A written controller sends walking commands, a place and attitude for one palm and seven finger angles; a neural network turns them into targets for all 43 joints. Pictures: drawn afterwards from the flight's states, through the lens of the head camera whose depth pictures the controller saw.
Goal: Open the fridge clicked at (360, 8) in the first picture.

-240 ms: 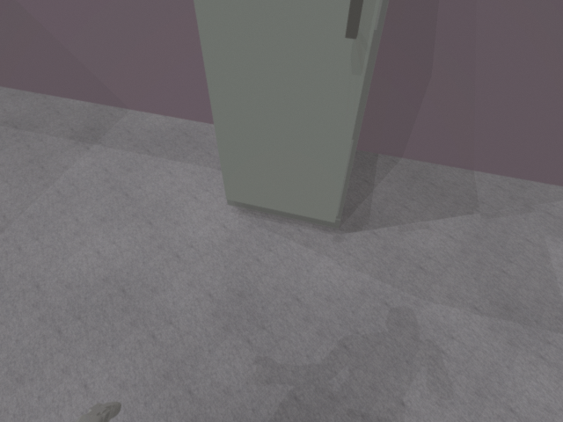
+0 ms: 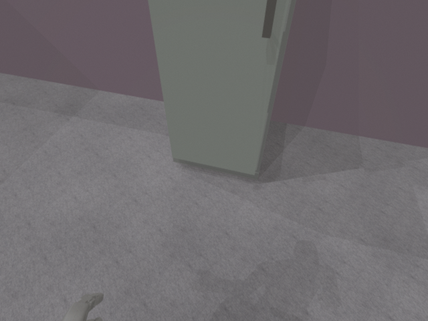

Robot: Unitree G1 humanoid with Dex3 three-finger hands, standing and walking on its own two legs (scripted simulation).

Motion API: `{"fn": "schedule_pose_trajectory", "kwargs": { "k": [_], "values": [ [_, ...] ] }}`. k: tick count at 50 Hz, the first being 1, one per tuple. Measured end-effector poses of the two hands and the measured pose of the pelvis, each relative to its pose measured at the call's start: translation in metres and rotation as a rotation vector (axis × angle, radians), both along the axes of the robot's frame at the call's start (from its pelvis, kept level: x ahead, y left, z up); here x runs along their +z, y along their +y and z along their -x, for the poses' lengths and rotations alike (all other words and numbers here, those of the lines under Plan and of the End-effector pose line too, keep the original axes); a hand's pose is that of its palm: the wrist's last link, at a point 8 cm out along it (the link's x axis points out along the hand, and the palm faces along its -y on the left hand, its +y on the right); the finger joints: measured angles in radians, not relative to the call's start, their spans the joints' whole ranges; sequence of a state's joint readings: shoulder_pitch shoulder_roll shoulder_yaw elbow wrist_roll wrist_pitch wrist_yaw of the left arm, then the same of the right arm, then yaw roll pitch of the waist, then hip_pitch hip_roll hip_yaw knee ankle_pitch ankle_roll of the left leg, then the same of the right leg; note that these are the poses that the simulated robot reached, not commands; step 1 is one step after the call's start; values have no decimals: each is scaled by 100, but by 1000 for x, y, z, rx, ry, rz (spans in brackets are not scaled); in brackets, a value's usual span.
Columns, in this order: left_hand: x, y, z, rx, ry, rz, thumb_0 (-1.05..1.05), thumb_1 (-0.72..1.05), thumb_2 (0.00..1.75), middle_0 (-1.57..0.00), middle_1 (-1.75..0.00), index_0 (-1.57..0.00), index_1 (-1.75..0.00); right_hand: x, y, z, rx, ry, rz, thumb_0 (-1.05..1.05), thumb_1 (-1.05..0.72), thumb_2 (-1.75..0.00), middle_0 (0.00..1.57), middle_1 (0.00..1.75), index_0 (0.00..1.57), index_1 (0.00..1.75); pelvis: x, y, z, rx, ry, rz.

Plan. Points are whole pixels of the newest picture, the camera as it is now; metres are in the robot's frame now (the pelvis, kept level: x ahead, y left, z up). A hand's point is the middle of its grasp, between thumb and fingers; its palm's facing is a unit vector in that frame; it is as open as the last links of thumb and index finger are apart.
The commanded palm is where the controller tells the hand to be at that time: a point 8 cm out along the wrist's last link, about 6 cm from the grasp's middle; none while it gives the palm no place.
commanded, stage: stand and wait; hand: right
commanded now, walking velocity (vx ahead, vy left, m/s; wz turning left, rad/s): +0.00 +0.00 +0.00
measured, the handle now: out of the picture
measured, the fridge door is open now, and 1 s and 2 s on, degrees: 0 0 0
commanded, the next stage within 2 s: look at it before walking up in 0.58 s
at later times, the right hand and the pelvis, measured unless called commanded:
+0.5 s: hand out of the picture +0.06 -0.24 -0.15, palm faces -0.02 +0.94 -0.34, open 7.4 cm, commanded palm none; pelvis -0.02 +0.01 +0.01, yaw +0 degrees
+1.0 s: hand out of the picture +0.05 -0.23 -0.15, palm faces -0.02 +0.95 -0.32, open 7.4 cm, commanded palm none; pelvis -0.03 +0.02 +0.01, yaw +0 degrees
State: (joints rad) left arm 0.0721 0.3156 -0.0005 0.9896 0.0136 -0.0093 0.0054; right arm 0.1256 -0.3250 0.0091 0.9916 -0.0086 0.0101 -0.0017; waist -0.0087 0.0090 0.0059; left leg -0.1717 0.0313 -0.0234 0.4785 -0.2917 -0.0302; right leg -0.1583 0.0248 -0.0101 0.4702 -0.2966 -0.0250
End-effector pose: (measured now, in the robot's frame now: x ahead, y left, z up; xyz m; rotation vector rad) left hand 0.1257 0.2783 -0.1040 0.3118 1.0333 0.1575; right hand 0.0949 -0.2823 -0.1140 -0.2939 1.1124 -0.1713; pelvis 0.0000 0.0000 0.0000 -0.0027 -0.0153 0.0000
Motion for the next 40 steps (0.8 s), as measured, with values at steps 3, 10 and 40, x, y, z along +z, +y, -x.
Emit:
{"fn": "schedule_pose_trajectory", "kwargs": {
  "k": [3,10,40],
  "values": [
    [-1,3,5,8,14,-2,1,91,90,-20,-30,-20,-30,-1,3,5,-4,13,-3,0,-90,-90,20,30,21,30,1,2,1,1,-2,0],
    [-4,15,30,36,78,-14,1,91,90,-20,-30,-20,-30,-3,3,22,-20,55,4,0,-90,-90,20,30,21,30,2,6,4,1,-7,0],
    [-10,27,82,75,162,-1,1,91,90,-20,-30,-20,-30,2,9,43,-12,78,14,0,-90,-90,20,30,21,30,6,16,24,7,-16,1]
  ]
}}
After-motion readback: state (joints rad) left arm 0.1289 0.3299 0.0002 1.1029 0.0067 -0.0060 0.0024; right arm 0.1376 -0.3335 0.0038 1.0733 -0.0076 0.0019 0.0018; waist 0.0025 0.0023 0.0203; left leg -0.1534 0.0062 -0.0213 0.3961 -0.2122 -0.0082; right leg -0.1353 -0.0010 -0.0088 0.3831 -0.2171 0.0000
